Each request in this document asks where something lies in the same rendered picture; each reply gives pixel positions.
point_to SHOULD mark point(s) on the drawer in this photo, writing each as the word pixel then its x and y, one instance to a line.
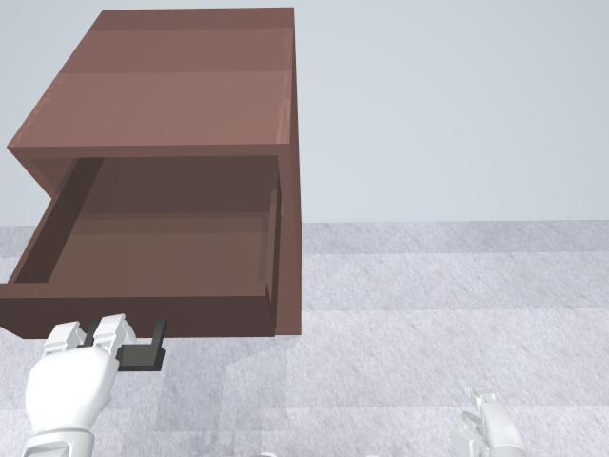
pixel 193 239

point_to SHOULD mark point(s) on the cabinet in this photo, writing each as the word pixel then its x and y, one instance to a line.
pixel 180 82

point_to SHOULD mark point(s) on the handle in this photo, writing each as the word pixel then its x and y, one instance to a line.
pixel 146 357

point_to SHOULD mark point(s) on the left robot hand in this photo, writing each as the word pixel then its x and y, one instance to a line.
pixel 69 386

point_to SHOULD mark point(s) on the left robot forearm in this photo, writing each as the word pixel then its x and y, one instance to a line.
pixel 60 442

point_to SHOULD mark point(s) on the right robot hand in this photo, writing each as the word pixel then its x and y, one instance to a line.
pixel 476 437

